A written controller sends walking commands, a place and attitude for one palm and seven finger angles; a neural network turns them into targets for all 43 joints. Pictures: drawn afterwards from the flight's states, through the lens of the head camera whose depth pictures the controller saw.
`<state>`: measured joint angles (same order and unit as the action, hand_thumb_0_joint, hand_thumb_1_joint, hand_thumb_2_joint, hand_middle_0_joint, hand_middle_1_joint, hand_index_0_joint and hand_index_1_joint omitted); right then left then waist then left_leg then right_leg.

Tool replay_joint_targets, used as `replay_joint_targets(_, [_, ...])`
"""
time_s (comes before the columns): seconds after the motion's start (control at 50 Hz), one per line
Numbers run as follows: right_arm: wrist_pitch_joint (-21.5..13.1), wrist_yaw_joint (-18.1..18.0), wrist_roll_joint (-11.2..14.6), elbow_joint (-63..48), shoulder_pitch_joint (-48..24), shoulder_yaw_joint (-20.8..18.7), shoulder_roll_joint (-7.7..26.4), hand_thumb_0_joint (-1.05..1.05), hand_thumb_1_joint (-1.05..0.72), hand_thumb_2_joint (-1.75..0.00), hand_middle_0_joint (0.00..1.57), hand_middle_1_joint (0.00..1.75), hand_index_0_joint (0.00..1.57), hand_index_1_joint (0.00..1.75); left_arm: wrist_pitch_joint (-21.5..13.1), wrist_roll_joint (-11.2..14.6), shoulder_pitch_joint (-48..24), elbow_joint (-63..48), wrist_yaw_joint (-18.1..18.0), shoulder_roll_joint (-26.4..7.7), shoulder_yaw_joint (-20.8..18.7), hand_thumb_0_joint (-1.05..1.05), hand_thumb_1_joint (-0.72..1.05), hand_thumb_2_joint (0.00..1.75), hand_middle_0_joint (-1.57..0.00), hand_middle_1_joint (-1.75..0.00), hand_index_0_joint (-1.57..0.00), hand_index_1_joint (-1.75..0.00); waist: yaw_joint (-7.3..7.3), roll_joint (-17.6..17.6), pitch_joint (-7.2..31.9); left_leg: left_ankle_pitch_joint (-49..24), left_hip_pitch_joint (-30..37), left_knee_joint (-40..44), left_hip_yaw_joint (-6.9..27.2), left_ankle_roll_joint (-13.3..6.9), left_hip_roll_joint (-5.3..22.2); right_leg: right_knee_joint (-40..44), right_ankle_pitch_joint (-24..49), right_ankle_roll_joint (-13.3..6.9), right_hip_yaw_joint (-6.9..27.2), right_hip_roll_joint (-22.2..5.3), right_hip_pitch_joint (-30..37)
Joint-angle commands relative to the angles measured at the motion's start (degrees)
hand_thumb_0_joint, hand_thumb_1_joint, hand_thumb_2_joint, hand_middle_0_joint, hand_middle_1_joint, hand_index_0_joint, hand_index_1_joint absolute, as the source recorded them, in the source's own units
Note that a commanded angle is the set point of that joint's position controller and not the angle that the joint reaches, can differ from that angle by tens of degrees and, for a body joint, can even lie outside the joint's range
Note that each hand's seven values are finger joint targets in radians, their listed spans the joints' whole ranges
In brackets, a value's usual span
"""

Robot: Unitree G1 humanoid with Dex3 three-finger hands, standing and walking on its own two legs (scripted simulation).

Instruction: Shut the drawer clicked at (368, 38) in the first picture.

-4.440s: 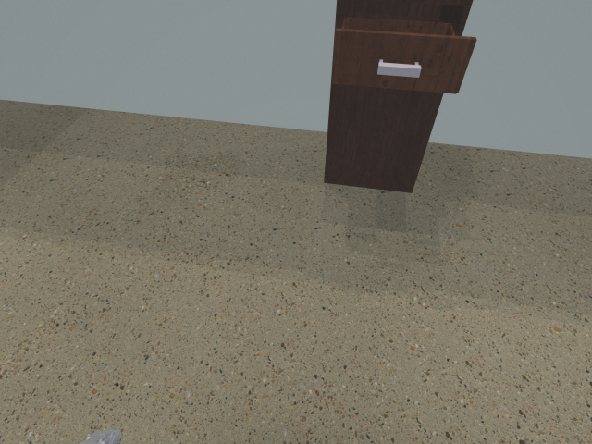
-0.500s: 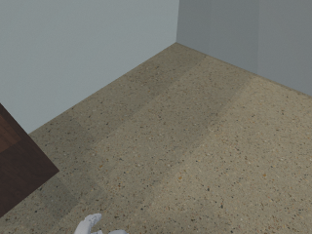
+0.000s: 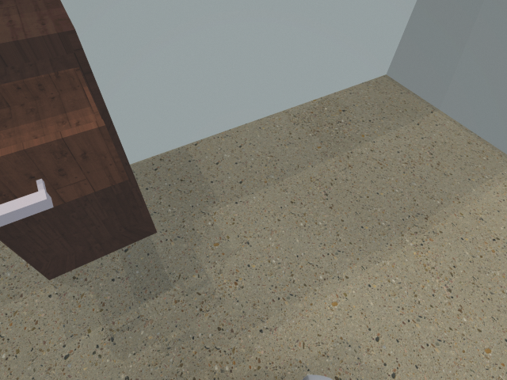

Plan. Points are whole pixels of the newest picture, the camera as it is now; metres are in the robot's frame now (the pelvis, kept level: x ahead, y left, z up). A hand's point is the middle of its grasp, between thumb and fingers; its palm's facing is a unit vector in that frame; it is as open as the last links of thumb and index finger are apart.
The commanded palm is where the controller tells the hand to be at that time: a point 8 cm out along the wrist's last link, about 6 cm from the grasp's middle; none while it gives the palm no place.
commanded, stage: turn to face it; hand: left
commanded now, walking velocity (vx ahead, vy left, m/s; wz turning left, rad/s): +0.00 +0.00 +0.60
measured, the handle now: (10, 203) +0.39 +0.47 +0.00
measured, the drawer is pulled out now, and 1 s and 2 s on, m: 0.29 0.29 0.29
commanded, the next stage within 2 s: take the last steps up to it in 0.70 s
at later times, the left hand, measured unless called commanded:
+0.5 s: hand out of the picture -0.04 +0.16 -0.17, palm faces +0.36 -0.90 -0.24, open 7.4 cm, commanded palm none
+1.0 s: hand out of the picture -0.05 +0.16 -0.16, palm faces +0.48 -0.83 -0.26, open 7.4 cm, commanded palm none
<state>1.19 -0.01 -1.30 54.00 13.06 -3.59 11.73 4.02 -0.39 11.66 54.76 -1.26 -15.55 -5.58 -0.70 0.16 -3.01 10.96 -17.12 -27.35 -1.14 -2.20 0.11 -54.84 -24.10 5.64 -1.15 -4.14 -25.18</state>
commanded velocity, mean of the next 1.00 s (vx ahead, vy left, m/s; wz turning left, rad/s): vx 0.07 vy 0.00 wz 0.34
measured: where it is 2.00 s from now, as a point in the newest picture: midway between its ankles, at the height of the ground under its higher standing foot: outside the picture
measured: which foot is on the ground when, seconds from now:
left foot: down 0.00-0.14, up 0.16-0.54, down 0.56-0.96, up 0.98-1.00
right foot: up 0.00-0.12, down 0.14-0.56, up 0.58-0.94, down 0.96-1.00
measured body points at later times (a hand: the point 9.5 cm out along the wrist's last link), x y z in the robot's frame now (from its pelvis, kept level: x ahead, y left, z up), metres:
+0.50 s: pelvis -0.03 -0.05 +0.00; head +0.01 -0.04 +0.44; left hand -0.06 +0.20 -0.15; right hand +0.15 -0.27 -0.15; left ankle -0.09 +0.08 -0.71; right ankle +0.00 -0.16 -0.74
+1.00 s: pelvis -0.02 -0.05 -0.01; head -0.01 -0.07 +0.44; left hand -0.08 +0.20 -0.14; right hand +0.13 -0.23 -0.18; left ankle -0.09 +0.06 -0.73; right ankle +0.02 -0.13 -0.74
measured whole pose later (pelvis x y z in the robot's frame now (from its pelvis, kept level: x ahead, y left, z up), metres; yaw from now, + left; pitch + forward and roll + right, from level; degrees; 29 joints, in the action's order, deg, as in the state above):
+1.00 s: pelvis -0.02 -0.05 -0.01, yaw +28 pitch -2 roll +1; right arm 1.8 0.0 -1.0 57.9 13.6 -2.7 11.4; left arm -0.1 -1.3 12.6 55.5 -0.3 -10.2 -1.8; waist -0.2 -3.0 -2.1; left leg 24.6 -15.3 -40.2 0.4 -0.2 -0.1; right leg -34.2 -18.1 -0.8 -5.9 -1.9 -13.2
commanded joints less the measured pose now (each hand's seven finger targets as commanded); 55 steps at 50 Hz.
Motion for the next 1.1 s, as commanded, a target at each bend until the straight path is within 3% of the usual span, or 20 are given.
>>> replay_joint_targets(0.0, [0.01,-0.40,-0.12,-3.70,0.22,-3.38,12.98,0.00,-0.90,-0.90,0.20,0.30,0.20,0.30,-2.30,0.17,-2.14,-6.02,-0.01,-1.67,0.59,0.00,0.90,0.90,-0.20,-0.30,-0.20,-0.30,-1.49,-9.98,5.94,-14.05,7.43,7.14,18.66,-7.65,13.72,8.82,-1.53,-0.62,0.21,1.33,0.67])
replay_joint_targets(0.08, [0.61,0.19,0.36,-5.63,-4.12,-3.76,12.73,0.00,-0.90,-0.90,0.20,0.30,0.20,0.30,-3.32,0.26,4.85,-5.20,-0.37,-3.17,0.38,0.00,0.90,0.90,-0.20,-0.30,-0.20,-0.30,1.99,-8.42,7.25,-9.90,-1.53,1.76,18.44,-3.77,9.03,29.14,9.12,-1.82,-1.29,2.30,16.07])
replay_joint_targets(0.1, [0.76,0.57,0.85,-6.44,-4.31,-3.56,10.08,0.00,-0.90,-0.90,0.20,0.30,0.20,0.30,-3.81,-0.43,6.88,-5.27,-0.70,-6.56,-0.33,0.00,0.90,0.90,-0.20,-0.30,-0.20,-0.30,3.05,-0.24,7.18,-0.26,-9.83,-6.10,14.10,-0.04,4.28,37.60,7.09,-4.21,5.78,-5.41,22.73])
replay_joint_targets(0.12, [0.84,0.83,0.88,-8.49,-4.32,-2.72,5.78,0.00,-0.90,-0.90,0.20,0.30,0.20,0.30,-4.11,-1.34,6.47,-6.20,-0.99,-12.15,-1.17,0.00,0.90,0.90,-0.20,-0.30,-0.20,-0.30,3.21,17.28,4.66,18.95,-20.55,-21.06,2.91,4.89,-4.45,42.67,7.36,-10.78,22.22,-21.58,23.88])
replay_joint_targets(0.14, [1.33,0.77,0.09,-8.67,-5.90,-3.38,8.96,0.00,-0.90,-0.90,0.20,0.30,0.20,0.30,-3.74,-0.77,4.01,-7.44,-1.16,-11.80,-0.78,0.00,0.90,0.90,-0.20,-0.30,-0.20,-0.30,3.08,13.88,4.05,21.28,-17.79,-32.03,5.37,4.13,-1.31,42.73,7.68,-13.77,20.67,-24.99,14.88])
replay_joint_targets(0.22, [2.42,1.99,-0.20,-5.20,-3.17,-3.19,8.04,0.00,-0.90,-0.90,0.20,0.30,0.20,0.30,-4.39,-0.95,-4.37,-9.46,-0.71,-5.78,0.91,0.00,0.90,0.90,-0.20,-0.30,-0.20,-0.30,-1.41,9.77,-1.74,9.33,-16.39,-44.64,2.48,5.60,1.71,38.97,12.41,-10.62,3.97,-13.92,8.42])
replay_joint_targets(0.38, [2.08,1.87,0.37,-6.70,-10.43,-1.47,6.15,0.00,-0.90,-0.90,0.20,0.30,0.20,0.30,-4.20,-1.40,5.12,-5.81,-0.60,-8.63,0.27,0.00,0.90,0.90,-0.20,-0.30,-0.20,-0.30,3.67,9.86,2.17,14.94,-11.83,-24.86,-2.43,6.45,2.13,34.81,28.24,-13.09,-0.02,-17.02,19.63])
replay_joint_targets(0.44, [1.36,1.54,0.80,-6.32,-9.18,-0.84,5.49,0.00,-0.90,-0.90,0.20,0.30,0.20,0.30,-3.97,-1.59,5.47,-4.81,-0.57,-9.63,-0.25,0.00,0.90,0.90,-0.20,-0.30,-0.20,-0.30,3.78,12.02,5.05,16.16,-6.80,-15.98,-4.17,5.39,1.61,31.03,35.37,-13.07,-1.46,-17.63,21.89])
replay_joint_targets(0.5, [0.40,1.10,0.68,-4.70,-3.86,-0.75,6.70,0.00,-0.90,-0.90,0.20,0.30,0.20,0.30,-3.58,-0.83,4.18,-3.93,-0.35,-9.33,-0.42,0.00,0.90,0.90,-0.20,-0.30,-0.20,-0.30,0.86,10.27,7.49,4.12,4.54,0.77,-5.56,4.10,1.09,23.46,35.61,-8.57,-6.13,-15.22,18.84])
replay_joint_targets(0.52, [-0.29,1.01,0.43,-4.14,-1.35,-1.57,10.13,0.00,-0.90,-0.90,0.20,0.30,0.20,0.30,-3.30,-0.36,4.63,-4.43,-0.13,-7.43,-0.23,0.00,0.90,0.90,-0.20,-0.30,-0.20,-0.30,-0.59,2.48,9.82,-7.40,15.12,6.14,-0.40,2.11,5.99,15.35,28.35,-5.29,-8.68,-12.60,11.00])
replay_joint_targets(0.54, [-0.45,0.81,0.13,-4.08,1.25,-2.85,16.23,0.00,-0.90,-0.90,0.20,0.30,0.20,0.30,-3.05,-0.19,4.05,-6.49,0.32,-3.44,0.87,0.00,0.90,0.90,-0.20,-0.30,-0.20,-0.30,-1.98,-15.12,10.16,-28.56,23.88,5.98,17.23,-4.18,20.73,4.38,-3.27,-1.19,-10.07,-5.17,-5.41])
replay_joint_targets(0.56, [-0.03,0.20,0.35,-2.84,4.55,-3.06,17.68,0.00,-0.90,-0.90,0.20,0.30,0.20,0.30,-2.56,-0.69,0.01,-7.91,-0.01,-2.68,1.88,0.00,0.90,0.90,-0.20,-0.30,-0.20,-0.30,-3.88,-14.73,8.73,-40.85,20.08,5.59,18.87,-9.85,25.15,-2.61,-14.08,-1.19,-4.99,-3.68,-7.50])
replay_joint_targets(0.66, [-0.76,-1.25,0.29,-3.27,-3.60,-0.89,10.88,0.00,-0.90,-0.90,0.20,0.30,0.20,0.30,-2.15,-0.22,0.77,-3.16,0.42,-3.07,1.36,0.00,0.90,0.90,-0.20,-0.30,-0.20,-0.30,0.18,-8.63,4.60,-36.73,12.87,5.51,7.67,-6.83,14.33,-7.75,-1.59,-1.12,-0.71,-2.30,-3.98])
replay_joint_targets(0.78, [-0.56,-1.20,0.12,-1.63,-1.77,-1.04,10.51,0.00,-0.90,-0.90,0.20,0.30,0.20,0.30,-1.94,-0.08,-0.18,-3.20,0.11,-1.66,1.98,0.00,0.90,0.90,-0.20,-0.30,-0.20,-0.30,-0.47,-8.01,4.72,-30.93,13.82,6.52,9.71,-8.14,14.34,3.77,-2.15,-1.15,-0.98,-0.54,-0.03])
replay_joint_targets(0.9, [-0.75,-0.72,0.11,-0.25,-2.44,-0.81,8.54,0.00,-0.90,-0.90,0.20,0.30,0.20,0.30,-4.23,-0.87,7.03,0.00,1.04,-0.18,2.42,0.00,0.90,0.90,-0.20,-0.30,-0.20,-0.30,2.73,-6.19,3.11,6.44,0.61,4.16,11.65,-4.91,10.05,27.60,6.85,-2.98,-4.16,2.42,18.74])
replay_joint_targets(0.92, [-1.03,-0.52,0.52,-0.15,-1.72,-0.40,5.85,0.00,-0.90,-0.90,0.20,0.30,0.20,0.30,-4.99,-1.41,9.87,1.06,0.82,-2.57,1.92,0.00,0.90,0.90,-0.20,-0.30,-0.20,-0.30,4.15,1.68,1.80,14.14,-8.00,-4.22,7.82,-2.03,5.48,34.40,3.36,-4.23,1.91,-2.36,26.25])
replay_joint_targets(0.94, [-1.25,-0.13,0.92,-1.63,-1.69,0.50,2.02,0.00,-0.90,-0.90,0.20,0.30,0.20,0.30,-5.55,-2.03,13.18,1.49,0.37,-8.07,0.88,0.00,0.90,0.90,-0.20,-0.30,-0.20,-0.30,5.37,18.73,-0.13,22.06,-19.53,-19.68,-0.66,1.59,-2.18,43.73,-4.45,-9.59,21.10,-16.70,29.80])
replay_joint_targets(0.98, [-0.43,0.72,-0.13,-2.32,-6.20,-0.88,5.97,0.00,-0.90,-0.90,0.20,0.30,0.20,0.30,-5.86,-0.95,12.58,1.01,0.01,-7.65,0.90,0.00,0.90,0.90,-0.20,-0.30,-0.20,-0.30,5.47,14.34,-6.80,17.40,-20.05,-33.10,4.87,0.91,1.87,51.96,-22.39,-13.46,29.09,-20.37,13.67])
replay_joint_targets(1.04, [-0.35,1.46,-0.54,1.99,0.55,-1.12,4.03,0.00,-0.90,-0.90,0.20,0.30,0.20,0.30,-7.02,-0.93,6.75,0.43,0.00,-1.94,2.18,0.00,0.90,0.90,-0.20,-0.30,-0.20,-0.30,0.33,6.23,-6.18,5.43,-16.73,-36.24,2.91,1.95,3.92,48.71,-6.89,-10.92,12.46,-13.39,11.86])
replay_joint_targets(1.08, [-0.53,1.43,-0.53,3.05,1.71,-0.77,2.68,0.00,-0.90,-0.90,0.20,0.30,0.20,0.30,-7.73,-0.80,9.10,1.56,-0.01,-0.17,2.63,0.00,0.90,0.90,-0.20,-0.30,-0.20,-0.30,0.71,6.38,-4.74,1.87,-16.06,-35.04,1.39,2.88,4.30,47.59,2.56,-10.54,6.58,-11.25,14.01])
